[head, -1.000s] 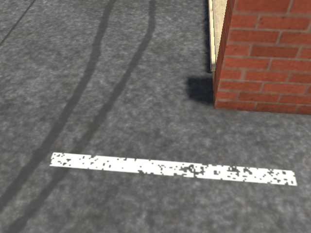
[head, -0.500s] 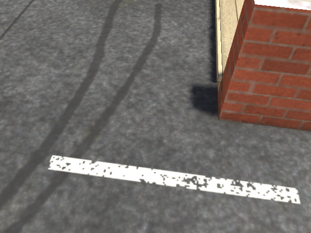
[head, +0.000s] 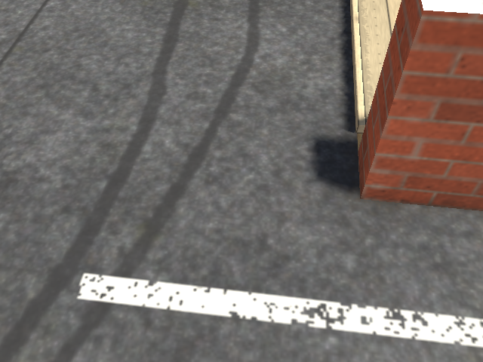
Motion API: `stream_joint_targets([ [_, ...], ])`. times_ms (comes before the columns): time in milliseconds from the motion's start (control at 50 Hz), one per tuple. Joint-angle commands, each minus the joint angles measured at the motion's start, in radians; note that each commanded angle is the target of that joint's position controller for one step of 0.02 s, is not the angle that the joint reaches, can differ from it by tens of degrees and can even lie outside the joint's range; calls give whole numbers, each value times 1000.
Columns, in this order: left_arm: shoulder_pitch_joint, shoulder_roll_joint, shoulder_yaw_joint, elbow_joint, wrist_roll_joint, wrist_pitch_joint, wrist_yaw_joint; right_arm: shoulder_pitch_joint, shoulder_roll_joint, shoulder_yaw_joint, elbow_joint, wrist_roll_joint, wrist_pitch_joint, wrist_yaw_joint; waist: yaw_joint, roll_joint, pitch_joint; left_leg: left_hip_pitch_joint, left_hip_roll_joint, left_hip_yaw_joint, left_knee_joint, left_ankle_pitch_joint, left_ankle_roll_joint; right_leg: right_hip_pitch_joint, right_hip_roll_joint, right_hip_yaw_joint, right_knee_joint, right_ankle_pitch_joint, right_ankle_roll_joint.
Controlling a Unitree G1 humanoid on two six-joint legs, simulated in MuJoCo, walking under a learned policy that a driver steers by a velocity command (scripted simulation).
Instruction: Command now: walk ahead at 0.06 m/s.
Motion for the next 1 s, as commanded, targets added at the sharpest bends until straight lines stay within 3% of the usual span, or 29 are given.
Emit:
stream_joint_targets([
  [20, -67, 127, 26, -36, 14, 4, 7, 94, -58, -17, -22, -9, 34, -29, -27, -131, -69, -1, 54, 1, -128, 30, -32, 2, -231, 241, -235, -39, -150],
  [40, -59, 127, 27, -30, 20, 8, 11, 105, -47, -14, -16, -16, 36, -33, -28, -143, -88, 43, 48, 13, -193, 61, -34, -11, -223, 227, -235, -53, -155],
  [80, -58, 130, 27, -17, 7, 15, 20, 129, -40, -13, -1, -21, 35, -28, -44, -126, -133, 150, 42, 35, -358, 276, -18, -30, -209, 198, -221, -152, -142],
  [120, -28, 108, 19, 9, -8, 21, 26, 117, -54, -18, 0, -42, 38, -18, -45, -101, -120, 226, 34, 45, -464, 408, 14, -86, -169, 168, -208, -375, -70],
  [140, 4, 94, 13, 28, -1, 23, 25, 81, -82, -20, -25, -48, 39, -19, -25, -67, -66, 186, 77, -8, -539, 374, 40, -106, -139, 152, -191, -460, -17],
  [160, 26, 103, 17, 27, 4, 31, 28, 28, -144, -31, -39, -35, 37, -25, 26, 30, 1, -1, 99, -45, -602, 142, 78, -20, -83, 98, -164, -426, 27],
  [180, 20, 95, 14, 33, 10, 33, 33, -17, -134, -29, -40, -29, 26, -25, 36, 82, 30, -122, 89, -51, -650, 5, 87, 97, -65, 80, -116, -323, 48],
  [220, 49, 100, 16, 55, 7, 30, 40, -47, -95, -21, -33, -30, -2, -22, 51, 103, 18, -136, 86, -51, -679, 77, 61, 180, -62, 71, -50, -177, 38],
  [300, 77, 107, 19, 99, -2, 22, 40, -4, -90, -20, -15, -15, -31, -12, 30, 26, -56, 12, 75, -26, -611, 386, 54, 180, -75, 78, -25, 31, 19],
  [460, 83, 112, 22, 157, -12, 40, 45, 8, -87, -20, 0, -11, -14, -7, 21, -9, -95, 90, 67, -4, -578, 642, 68, 225, -81, 77, 8, 177, 24],
  [620, 74, 123, 27, 199, -14, 57, 55, 6, -77, -19, 13, -12, -7, -4, 29, -7, -81, 95, 61, 5, -590, 672, 68, 248, -86, 80, 7, 184, 29],
  [660, 86, 108, 26, 220, -16, 61, 54, 38, -81, -23, 34, -5, -2, -6, 25, 16, -83, 99, 53, 0, -622, 400, 90, 228, -44, 33, 39, -59, 31],
  [680, 73, 108, 29, 220, -19, 61, 52, 35, -107, -33, 31, 1, 0, -8, 21, 54, -47, 86, 77, -48, -655, 203, 126, 163, -11, -3, 91, -237, 32],
  [720, -9, 106, 28, 182, -22, 40, 43, 60, -162, -52, 23, 11, -10, -12, -9, 127, 72, 87, 233, -265, -785, -142, 226, -47, -8, -23, 220, -361, 23],
  [740, -50, 95, 24, 160, -28, 22, 36, 73, -177, -60, 24, 14, -23, -14, -20, 147, 126, 86, 309, -365, -832, -168, 269, -122, -44, 9, 287, -357, 8],
  [780, -80, 103, 28, 140, -40, -11, 20, 95, -155, -61, 26, 3, -52, -13, -24, 135, 161, 193, 369, -406, -833, 14, 296, -283, -105, 64, 381, -427, -14],
  [840, -57, 102, 32, 146, -46, -42, -4, 66, -146, -65, 8, 17, -57, -5, 2, 89, 101, 238, 303, -248, -784, 223, 237, -192, -117, 31, 219, -355, -20],
  [880, 88, 92, 42, 211, -41, -41, -11, 17, -161, -69, -8, 21, -46, 3, 77, 91, 33, 47, 215, -115, -713, 304, 193, 163, -30, -67, 81, -130, 0],
  [900, 197, 121, 61, 252, -38, -34, -8, 14, -158, -66, -15, 14, -46, 4, 122, 76, -17, -36, 173, -70, -629, 412, 171, 337, 9, -77, 80, -105, 2],
  [920, 321, 172, 83, 279, -37, -31, -1, -17, -125, -55, -29, 10, -53, 5, 185, -16, -66, -127, 105, 20, -397, 495, 119, 478, -78, 59, 17, -155, -36],
  [940, 454, 287, 106, 290, -34, -33, 4, -25, -47, -33, -79, 1, -67, 2, 207, -305, -146, -338, -28, 115, -10, 249, 37, 622, -349, 546, -183, -308, -186],
  [960, 425, 231, 79, 291, -17, -50, -5, -44, -53, -37, -95, 21, -83, -1, 179, -260, -156, -432, -39, -39, 209, 13, 44, 596, -436, 788, -289, -396, -255],
  [980, 321, 191, 62, 262, -18, -65, -6, -48, -79, -43, -100, 49, -96, 5, 130, -181, -51, -522, 25, -75, 291, 71, 78, 526, -435, 691, -282, -425, -235],
  [1000, 248, 139, 46, 235, -18, -73, -11, -51, -97, -48, -95, 50, -103, 9, 101, -127, -5, -520, 78, -58, 280, 175, 102, 462, -384, 556, -285, -379, -191],
])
